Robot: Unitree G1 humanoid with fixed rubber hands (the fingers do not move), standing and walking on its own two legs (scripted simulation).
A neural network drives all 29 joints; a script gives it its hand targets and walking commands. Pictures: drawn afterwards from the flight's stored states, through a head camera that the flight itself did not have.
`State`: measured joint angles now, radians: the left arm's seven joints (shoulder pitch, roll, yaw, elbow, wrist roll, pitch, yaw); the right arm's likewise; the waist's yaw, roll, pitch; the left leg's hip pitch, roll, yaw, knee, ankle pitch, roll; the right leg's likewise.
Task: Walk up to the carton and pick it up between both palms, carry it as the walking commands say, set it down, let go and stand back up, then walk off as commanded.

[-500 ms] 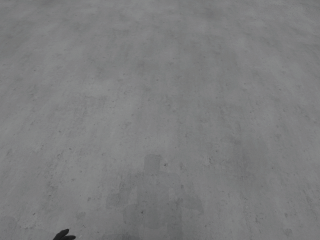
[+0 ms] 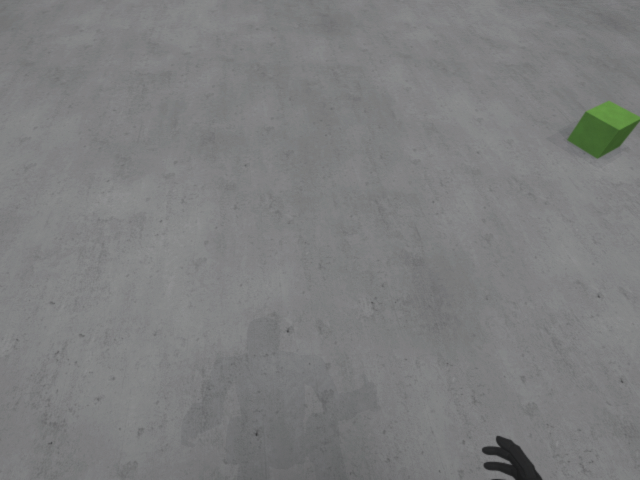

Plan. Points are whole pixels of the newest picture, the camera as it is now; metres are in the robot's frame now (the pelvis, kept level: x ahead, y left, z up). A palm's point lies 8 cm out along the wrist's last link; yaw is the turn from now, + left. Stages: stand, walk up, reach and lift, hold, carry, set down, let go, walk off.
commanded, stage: walk up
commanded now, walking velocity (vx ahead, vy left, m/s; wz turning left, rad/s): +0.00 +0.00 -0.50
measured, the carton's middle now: (603, 129) +1.84 -1.55 -0.68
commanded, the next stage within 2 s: none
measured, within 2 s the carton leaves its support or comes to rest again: neither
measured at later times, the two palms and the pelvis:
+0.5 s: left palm (241, 379) +0.27 +0.11 -0.08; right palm out of the picture -0.09 -0.36 -0.12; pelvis +0.03 -0.08 +0.00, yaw -17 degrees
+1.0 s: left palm (247, 353) +0.33 +0.12 -0.14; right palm (608, 389) +0.27 -0.43 -0.10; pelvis +0.25 -0.14 -0.01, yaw -32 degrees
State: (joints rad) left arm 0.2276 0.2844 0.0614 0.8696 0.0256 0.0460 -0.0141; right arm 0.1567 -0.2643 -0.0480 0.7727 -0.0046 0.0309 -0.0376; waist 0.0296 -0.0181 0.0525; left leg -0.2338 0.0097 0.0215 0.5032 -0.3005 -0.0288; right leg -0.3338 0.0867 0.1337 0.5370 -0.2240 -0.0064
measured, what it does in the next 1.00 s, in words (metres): walks ahead, turning right: right foot, then left foot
